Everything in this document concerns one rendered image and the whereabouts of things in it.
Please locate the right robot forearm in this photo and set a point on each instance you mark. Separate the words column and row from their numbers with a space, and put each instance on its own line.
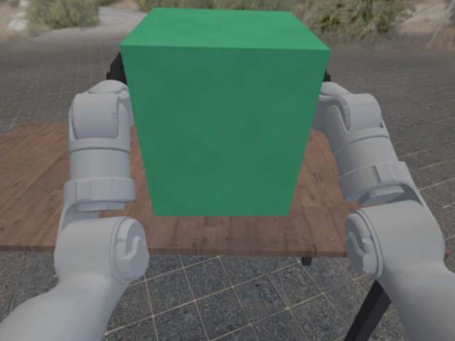
column 368, row 165

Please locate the left robot forearm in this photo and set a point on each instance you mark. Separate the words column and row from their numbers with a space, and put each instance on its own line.
column 99, row 147

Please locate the robot left hand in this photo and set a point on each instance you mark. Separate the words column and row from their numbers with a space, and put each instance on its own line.
column 117, row 70

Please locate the carton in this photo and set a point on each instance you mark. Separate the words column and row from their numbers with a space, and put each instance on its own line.
column 223, row 102

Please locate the robot left upper arm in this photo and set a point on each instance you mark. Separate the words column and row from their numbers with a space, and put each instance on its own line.
column 95, row 260

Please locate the robot right upper arm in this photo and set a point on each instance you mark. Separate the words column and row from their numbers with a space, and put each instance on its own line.
column 400, row 246

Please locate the robot right hand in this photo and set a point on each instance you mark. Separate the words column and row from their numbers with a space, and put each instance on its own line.
column 327, row 78

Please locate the table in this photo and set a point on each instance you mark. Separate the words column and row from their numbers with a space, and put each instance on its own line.
column 34, row 164

